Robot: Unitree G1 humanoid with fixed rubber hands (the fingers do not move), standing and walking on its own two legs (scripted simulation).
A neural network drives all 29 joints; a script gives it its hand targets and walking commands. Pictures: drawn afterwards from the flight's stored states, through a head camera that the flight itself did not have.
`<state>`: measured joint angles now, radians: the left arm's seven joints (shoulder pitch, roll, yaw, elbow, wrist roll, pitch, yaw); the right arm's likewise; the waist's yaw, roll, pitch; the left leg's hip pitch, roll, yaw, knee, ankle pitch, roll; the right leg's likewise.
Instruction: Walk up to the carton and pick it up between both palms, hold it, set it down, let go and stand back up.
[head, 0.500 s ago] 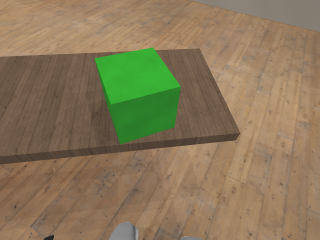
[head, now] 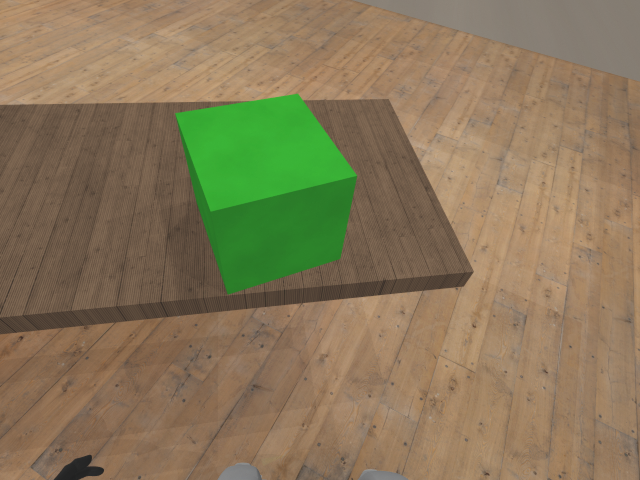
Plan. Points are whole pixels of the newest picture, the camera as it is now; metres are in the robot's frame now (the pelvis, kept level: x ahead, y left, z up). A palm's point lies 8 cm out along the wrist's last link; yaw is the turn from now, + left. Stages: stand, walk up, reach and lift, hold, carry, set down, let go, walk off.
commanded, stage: walk up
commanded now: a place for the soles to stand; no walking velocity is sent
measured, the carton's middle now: (263, 191) +0.52 +0.12 +0.03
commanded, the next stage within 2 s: none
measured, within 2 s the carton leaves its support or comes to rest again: neither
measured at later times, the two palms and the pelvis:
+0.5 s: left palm out of the picture +0.12 +0.32 -0.10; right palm out of the picture +0.07 -0.33 -0.05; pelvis +0.02 +0.00 +0.00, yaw +0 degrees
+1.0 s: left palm out of the picture +0.12 +0.30 -0.09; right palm out of the picture +0.08 -0.36 -0.06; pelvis +0.01 -0.02 +0.00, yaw +1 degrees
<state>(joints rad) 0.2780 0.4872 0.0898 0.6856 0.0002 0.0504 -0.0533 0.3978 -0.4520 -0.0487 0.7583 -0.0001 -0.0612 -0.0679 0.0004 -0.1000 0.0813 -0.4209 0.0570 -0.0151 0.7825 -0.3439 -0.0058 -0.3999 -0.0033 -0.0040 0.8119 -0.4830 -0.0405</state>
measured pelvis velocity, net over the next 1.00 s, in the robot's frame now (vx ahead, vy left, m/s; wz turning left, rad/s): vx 0.01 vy -0.02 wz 0.02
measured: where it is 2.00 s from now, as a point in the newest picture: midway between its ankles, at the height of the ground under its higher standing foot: outside the picture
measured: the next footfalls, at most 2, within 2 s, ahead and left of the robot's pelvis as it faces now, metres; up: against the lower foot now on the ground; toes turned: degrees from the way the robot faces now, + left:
left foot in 0.32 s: +0.08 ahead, +0.11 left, +0.00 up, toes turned -1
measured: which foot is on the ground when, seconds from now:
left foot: down 0.00-0.00, up 0.02-0.30, down 0.32-1.00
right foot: down 0.00-1.00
